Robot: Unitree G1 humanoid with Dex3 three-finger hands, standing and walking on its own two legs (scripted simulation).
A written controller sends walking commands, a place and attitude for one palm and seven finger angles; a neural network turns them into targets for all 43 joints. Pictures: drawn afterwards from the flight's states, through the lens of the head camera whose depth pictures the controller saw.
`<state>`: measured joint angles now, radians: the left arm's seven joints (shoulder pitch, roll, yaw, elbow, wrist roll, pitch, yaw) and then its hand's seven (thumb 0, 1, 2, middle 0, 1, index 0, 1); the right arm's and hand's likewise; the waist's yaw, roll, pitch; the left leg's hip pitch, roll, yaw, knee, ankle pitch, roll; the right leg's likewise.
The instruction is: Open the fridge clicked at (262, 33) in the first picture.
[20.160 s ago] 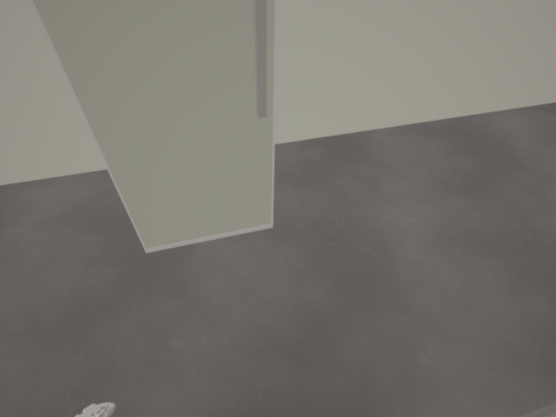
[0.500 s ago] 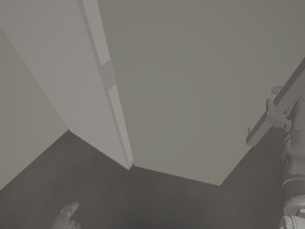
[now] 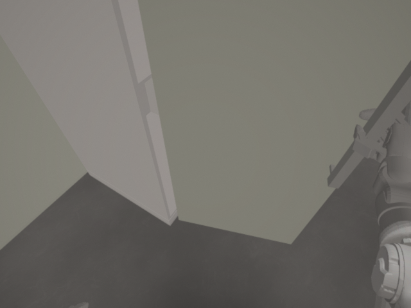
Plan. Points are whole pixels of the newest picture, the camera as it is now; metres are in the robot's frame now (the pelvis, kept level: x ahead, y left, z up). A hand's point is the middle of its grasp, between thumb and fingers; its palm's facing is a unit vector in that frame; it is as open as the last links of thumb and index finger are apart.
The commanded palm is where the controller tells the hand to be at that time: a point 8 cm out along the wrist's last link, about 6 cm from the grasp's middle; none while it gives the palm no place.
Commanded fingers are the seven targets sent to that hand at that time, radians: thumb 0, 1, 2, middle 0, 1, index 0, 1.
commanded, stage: loosen the grip on the handle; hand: right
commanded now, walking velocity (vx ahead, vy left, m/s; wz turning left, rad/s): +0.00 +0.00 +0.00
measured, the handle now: (366, 129) +0.48 -0.28 +0.10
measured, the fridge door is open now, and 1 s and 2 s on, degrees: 71 69 69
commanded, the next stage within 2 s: slip the hand off the handle in 0.64 s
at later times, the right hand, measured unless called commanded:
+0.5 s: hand (366, 143) +0.45 -0.28 +0.09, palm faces +0.34 +0.92 -0.20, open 12.8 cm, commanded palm +0.41 -0.32 +0.11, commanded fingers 0.00 0.55 -0.20 0.28 1.18 0.28 1.18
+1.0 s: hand (393, 150) +0.44 -0.33 +0.09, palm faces +0.35 +0.91 -0.20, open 14.5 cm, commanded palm +0.40 -0.37 +0.10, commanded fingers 0.00 0.55 -0.20 0.25 1.15 0.25 1.15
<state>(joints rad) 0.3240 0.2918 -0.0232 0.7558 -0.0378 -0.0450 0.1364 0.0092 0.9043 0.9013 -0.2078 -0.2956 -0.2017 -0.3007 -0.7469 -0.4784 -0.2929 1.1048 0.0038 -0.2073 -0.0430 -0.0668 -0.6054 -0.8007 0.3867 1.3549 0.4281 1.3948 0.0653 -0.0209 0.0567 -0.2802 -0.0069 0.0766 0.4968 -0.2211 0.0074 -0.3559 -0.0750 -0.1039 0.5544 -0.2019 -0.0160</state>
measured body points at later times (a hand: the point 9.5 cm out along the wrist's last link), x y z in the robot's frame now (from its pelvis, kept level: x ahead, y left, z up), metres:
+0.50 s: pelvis +0.03 +0.00 +0.00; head +0.07 -0.01 +0.44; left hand +0.13 +0.27 -0.10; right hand +0.43 -0.32 +0.10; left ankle +0.03 +0.12 -0.73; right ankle +0.06 -0.11 -0.73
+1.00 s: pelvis +0.06 +0.00 -0.01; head +0.10 -0.01 +0.44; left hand +0.16 +0.26 -0.11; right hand +0.42 -0.38 +0.10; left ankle +0.03 +0.12 -0.73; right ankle +0.06 -0.11 -0.73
